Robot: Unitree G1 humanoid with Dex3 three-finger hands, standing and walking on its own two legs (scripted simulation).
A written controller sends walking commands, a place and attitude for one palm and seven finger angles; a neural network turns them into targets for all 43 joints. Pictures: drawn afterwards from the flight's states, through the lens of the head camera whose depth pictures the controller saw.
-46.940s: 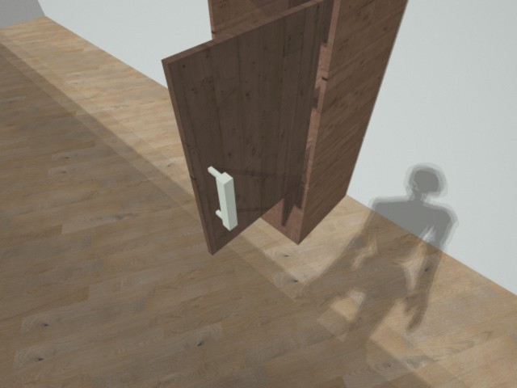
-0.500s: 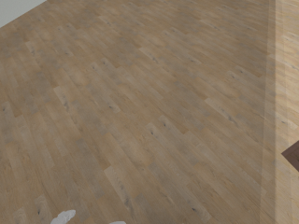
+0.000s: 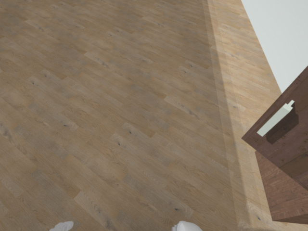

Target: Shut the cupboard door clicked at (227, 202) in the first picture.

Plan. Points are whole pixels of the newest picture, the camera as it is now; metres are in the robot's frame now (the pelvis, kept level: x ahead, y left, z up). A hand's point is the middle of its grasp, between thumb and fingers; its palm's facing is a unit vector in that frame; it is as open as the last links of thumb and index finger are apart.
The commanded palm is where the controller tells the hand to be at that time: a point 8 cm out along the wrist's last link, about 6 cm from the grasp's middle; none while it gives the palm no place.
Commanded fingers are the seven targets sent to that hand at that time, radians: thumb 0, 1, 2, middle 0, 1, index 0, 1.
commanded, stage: turn to face it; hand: left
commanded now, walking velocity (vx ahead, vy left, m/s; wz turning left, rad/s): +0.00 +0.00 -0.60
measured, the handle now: (275, 118) +0.54 -0.44 -0.10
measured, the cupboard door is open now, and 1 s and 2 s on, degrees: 47 47 47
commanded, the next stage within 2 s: take the last steps up to it in 1.22 s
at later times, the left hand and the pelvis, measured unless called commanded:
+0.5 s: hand (99, 216) +0.17 +0.17 -0.18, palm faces -0.26 -0.94 -0.21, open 7.3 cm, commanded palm none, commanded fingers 0.00 0.90 0.90 -0.20 -0.30 -0.20 -0.30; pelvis +0.04 +0.00 -0.01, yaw -17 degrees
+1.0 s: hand (136, 192) +0.24 +0.07 -0.15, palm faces -0.54 -0.79 -0.28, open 7.3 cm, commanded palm none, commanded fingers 0.00 0.90 0.90 -0.20 -0.30 -0.20 -0.30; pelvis +0.05 -0.05 +0.00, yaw -34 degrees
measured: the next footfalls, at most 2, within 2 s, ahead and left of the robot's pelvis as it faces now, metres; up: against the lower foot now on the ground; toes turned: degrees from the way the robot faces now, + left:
right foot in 0.14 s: +0.03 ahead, -0.14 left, +0.00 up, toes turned -10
left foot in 0.46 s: +0.12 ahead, +0.10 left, +0.00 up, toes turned -13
